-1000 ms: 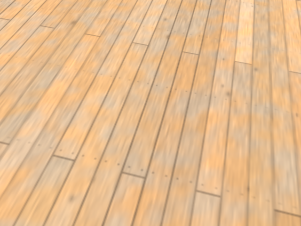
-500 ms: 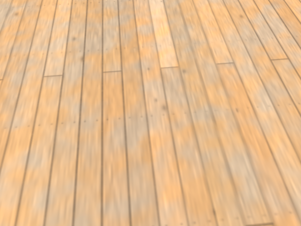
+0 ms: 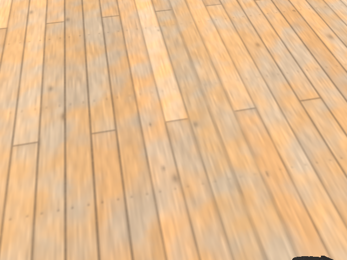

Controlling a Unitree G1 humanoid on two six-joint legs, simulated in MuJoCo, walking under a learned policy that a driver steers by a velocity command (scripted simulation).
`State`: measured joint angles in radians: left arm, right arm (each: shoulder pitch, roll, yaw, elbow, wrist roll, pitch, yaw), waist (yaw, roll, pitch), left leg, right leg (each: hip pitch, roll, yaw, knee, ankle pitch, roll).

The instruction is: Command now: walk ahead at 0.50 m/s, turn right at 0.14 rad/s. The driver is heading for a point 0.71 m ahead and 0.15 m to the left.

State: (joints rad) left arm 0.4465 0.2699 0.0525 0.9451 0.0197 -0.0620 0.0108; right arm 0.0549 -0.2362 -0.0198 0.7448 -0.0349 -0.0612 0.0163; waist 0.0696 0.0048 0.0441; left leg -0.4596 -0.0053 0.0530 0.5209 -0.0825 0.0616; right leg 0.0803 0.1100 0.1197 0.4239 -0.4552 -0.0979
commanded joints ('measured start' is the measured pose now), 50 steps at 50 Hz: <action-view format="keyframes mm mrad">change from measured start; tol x16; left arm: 1 113 38 6 -79 -39 -19 -7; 21 -484 28 -30 -217 8 12 -43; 24 -405 56 -17 -203 9 -5 -32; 27 8 216 34 -114 56 -35 5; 32 -215 47 0 -131 5 -23 -5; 50 -24 116 25 -14 4 -24 20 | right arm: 1 435 -317 -96 58 -26 -11 -22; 5 210 -106 -45 48 12 -11 -6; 28 476 -45 -30 146 57 -13 -20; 50 -39 -50 -36 -16 -6 54 50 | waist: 1 -149 296 -347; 4 -90 9 -56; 21 -126 66 39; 26 39 3 -148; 28 24 -276 -358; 32 -66 -98 -22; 50 -53 -91 32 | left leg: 1 761 429 -709 -181 -186 241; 6 331 239 -335 -326 -38 141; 18 393 171 -111 -398 216 128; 25 457 188 -164 -93 507 91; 26 350 133 -128 104 412 71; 28 -110 -66 -56 627 -470 31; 29 -158 8 -119 687 -397 42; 43 -212 98 -19 319 81 -23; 50 -89 10 104 118 -85 75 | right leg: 1 -552 34 -74 809 25 18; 22 -623 -155 -164 160 379 66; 26 -117 -158 -117 11 322 -1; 28 220 -586 512 -141 150 -139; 33 -215 -383 27 -266 280 -28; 47 -48 -382 -324 -255 671 -30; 50 31 -393 -374 -118 1016 -14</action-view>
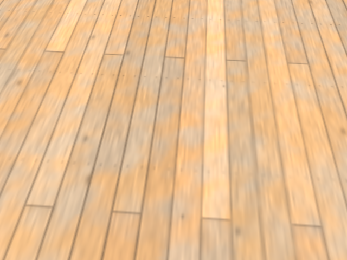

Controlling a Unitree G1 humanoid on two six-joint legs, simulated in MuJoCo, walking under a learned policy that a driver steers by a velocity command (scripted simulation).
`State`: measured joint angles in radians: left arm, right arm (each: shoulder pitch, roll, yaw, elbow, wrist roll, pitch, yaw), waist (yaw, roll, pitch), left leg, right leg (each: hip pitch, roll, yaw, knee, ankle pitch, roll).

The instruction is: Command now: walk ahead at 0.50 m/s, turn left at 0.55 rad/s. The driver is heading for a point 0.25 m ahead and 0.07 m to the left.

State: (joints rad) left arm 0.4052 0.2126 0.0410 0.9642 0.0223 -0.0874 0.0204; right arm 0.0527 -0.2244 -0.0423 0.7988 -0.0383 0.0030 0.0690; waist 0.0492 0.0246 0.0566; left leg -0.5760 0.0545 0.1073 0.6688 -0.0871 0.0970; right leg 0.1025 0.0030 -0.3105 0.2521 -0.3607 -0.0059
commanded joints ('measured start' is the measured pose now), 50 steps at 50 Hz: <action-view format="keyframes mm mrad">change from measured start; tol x16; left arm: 1 13 191 42 -32 2 10 12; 50 -111 35 -28 144 -15 78 24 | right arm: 1 9 -74 -20 -60 -3 -11 -8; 4 370 -198 -72 46 -33 -43 -45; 10 150 -98 -29 26 39 -41 -79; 50 289 -20 43 332 30 -13 -119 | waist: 1 -56 -125 -13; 5 -113 242 -364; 8 -81 -31 -139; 50 -49 -25 0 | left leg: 1 91 -86 66 -35 -141 62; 3 390 -148 36 -179 -80 112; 5 904 366 -718 -262 438 341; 7 737 313 -445 -270 776 299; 14 421 132 -162 -375 802 142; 25 436 148 -206 -338 477 113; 30 421 -24 -161 -352 -156 -17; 50 452 33 -185 -387 -12 -34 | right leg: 1 24 -289 45 148 1063 -103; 3 -71 -262 30 533 1025 -76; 4 -305 -217 33 839 584 -39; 5 -682 8 115 1219 -233 26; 7 -718 -68 310 1174 -79 14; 17 -524 -72 293 677 136 23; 25 -385 -46 292 349 81 -8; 29 -148 -236 481 136 689 -94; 34 -264 -126 407 83 405 -46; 50 -226 -112 399 69 376 -56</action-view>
